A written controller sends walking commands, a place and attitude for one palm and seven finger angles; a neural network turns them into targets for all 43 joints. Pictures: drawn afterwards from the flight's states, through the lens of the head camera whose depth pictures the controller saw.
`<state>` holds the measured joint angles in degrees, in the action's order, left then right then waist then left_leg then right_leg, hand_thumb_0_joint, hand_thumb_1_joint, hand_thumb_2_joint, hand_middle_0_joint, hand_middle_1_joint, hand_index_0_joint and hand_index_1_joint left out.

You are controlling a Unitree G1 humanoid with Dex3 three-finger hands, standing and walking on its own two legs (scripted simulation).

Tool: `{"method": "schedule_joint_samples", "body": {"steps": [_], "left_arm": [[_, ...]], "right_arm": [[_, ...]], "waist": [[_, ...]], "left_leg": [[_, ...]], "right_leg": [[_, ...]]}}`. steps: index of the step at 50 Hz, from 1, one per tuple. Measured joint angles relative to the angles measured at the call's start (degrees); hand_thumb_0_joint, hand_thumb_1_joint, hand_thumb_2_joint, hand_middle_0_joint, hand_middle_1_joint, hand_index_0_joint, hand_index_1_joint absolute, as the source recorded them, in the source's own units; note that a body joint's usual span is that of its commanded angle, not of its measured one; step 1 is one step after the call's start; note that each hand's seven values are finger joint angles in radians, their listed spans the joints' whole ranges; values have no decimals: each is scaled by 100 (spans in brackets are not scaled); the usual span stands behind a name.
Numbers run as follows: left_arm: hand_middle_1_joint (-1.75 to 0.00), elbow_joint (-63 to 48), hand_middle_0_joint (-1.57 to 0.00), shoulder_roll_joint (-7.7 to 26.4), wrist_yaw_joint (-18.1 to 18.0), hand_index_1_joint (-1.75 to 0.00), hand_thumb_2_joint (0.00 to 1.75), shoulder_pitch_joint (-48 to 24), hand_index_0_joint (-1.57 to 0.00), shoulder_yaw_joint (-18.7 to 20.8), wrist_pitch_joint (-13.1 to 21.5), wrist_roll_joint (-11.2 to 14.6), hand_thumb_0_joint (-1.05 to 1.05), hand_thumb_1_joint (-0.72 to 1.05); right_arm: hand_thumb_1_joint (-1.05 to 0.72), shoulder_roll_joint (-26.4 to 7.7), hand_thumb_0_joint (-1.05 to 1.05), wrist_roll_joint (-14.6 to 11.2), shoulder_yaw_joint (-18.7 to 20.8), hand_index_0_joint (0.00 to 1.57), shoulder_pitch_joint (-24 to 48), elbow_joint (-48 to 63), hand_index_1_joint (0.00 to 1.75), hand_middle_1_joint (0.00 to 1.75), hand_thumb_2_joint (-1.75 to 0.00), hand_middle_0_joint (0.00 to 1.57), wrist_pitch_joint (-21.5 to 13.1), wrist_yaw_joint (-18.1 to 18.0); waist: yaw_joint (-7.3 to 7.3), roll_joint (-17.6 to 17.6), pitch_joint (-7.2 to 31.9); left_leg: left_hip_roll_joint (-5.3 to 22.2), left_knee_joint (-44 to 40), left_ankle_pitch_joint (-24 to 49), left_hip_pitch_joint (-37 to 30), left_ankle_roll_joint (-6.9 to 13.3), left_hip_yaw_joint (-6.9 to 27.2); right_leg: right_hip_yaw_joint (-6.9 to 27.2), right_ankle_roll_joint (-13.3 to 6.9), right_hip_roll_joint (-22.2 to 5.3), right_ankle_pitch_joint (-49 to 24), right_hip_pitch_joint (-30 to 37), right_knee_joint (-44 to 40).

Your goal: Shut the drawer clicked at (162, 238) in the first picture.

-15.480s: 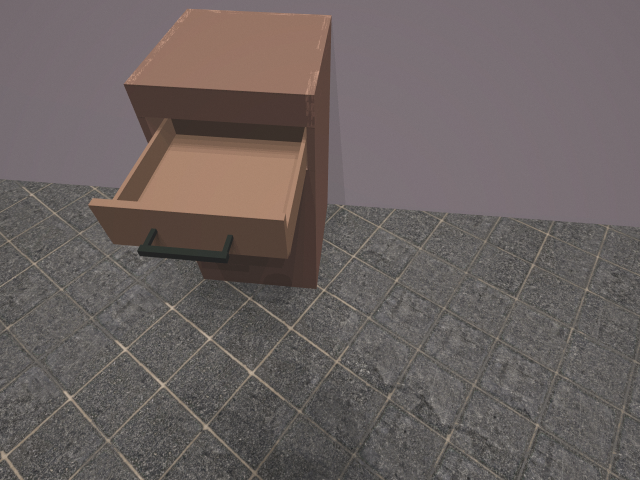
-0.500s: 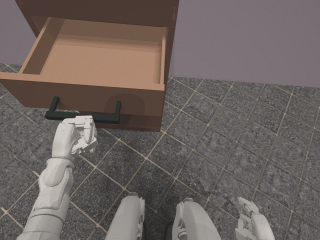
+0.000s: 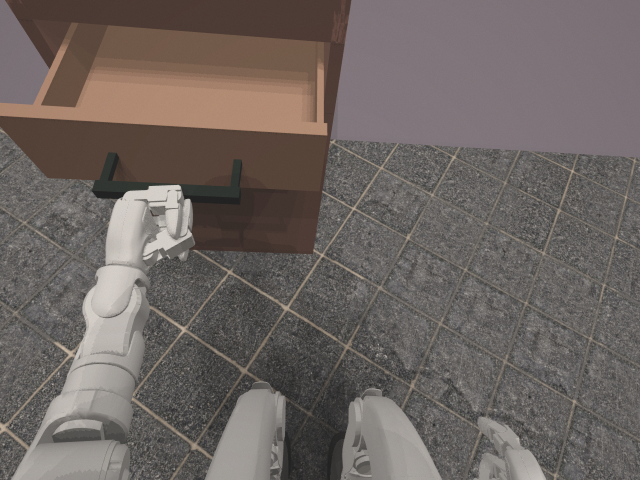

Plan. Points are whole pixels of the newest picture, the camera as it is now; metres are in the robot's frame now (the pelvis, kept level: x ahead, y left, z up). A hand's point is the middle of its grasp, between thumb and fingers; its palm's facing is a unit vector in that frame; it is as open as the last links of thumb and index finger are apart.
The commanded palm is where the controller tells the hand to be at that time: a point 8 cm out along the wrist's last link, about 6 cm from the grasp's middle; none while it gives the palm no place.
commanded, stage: push the drawer shut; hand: left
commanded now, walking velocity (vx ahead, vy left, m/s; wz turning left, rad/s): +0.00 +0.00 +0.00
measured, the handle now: (172, 179) +0.47 +0.21 +0.02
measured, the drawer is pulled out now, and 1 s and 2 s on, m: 0.17 0.06 0.00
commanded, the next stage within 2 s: pull the fist back off the drawer in 1.80 s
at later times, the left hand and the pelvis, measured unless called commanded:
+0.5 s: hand (192, 198) +0.45 +0.18 +0.01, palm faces +0.01 -1.00 -0.06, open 3.1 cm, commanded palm +0.47 +0.21 +0.02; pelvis +0.00 +0.00 +0.00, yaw +0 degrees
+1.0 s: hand (201, 158) +0.51 +0.18 +0.02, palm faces +0.02 -1.00 -0.05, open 3.2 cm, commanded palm +0.53 +0.20 +0.02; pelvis -0.01 -0.01 -0.02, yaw -2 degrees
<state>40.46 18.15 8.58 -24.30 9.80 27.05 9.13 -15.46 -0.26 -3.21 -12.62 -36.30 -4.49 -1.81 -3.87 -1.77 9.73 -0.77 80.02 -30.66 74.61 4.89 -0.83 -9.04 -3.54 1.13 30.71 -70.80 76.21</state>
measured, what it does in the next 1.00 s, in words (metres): stands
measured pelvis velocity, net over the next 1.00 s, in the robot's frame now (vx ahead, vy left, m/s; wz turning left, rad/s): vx -0.01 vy -0.01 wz -0.03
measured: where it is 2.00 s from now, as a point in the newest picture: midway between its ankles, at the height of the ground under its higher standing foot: outside the picture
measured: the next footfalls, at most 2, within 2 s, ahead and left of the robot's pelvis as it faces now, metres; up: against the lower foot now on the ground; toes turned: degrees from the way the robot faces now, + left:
none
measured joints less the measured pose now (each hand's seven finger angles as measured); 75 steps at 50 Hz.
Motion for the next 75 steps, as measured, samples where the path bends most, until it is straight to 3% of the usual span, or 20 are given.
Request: {"method": "schedule_joint_samples", "body": {"steps": [12,25,33,58,75], "left_arm": [[-160,684,-140,-17,-126,-160,95,-498,-140,116,264,-133,0,72],[-160,1547,-140,340,103,-160,94,-1260,-140,440,459,-178,1,70],[-160,1997,-140,541,135,-160,95,-1739,-140,573,415,-213,2,71],[-160,2785,-140,1391,222,-160,95,-3019,-140,1086,23,-560,7,72],[-160,3158,-140,1744,-27,-160,95,-3791,-140,1093,-226,-822,10,72]], "right_arm": [[-91,10,0,67,33,20,-112,-118,30,30,-89,21,153,82],[-91,-2,0,93,-19,20,-133,-151,30,30,-89,21,253,84],[-91,-29,0,116,-61,20,-195,-177,30,30,-89,21,282,93],[-91,-58,0,218,-185,20,-483,-136,30,30,-89,21,399,175],[-91,-40,0,330,-271,20,-640,-191,30,30,-89,21,392,235]], "waist": [[-77,-3,13],[-241,5,-24],[-322,-14,-45],[-773,-62,-137],[-1006,-95,-193]], "left_leg": [[-6,-74,12,-20,6,-23],[43,79,1,212,-29,18],[69,123,16,349,-42,23],[192,386,-16,900,-48,101],[176,448,21,1198,-38,174]], "right_leg": [[32,14,1,-13,6,-61],[-17,-46,41,-11,-220,70],[-25,-69,62,-33,-364,112],[-106,-93,176,-88,-872,243],[-178,-74,167,-132,-1116,245]]}}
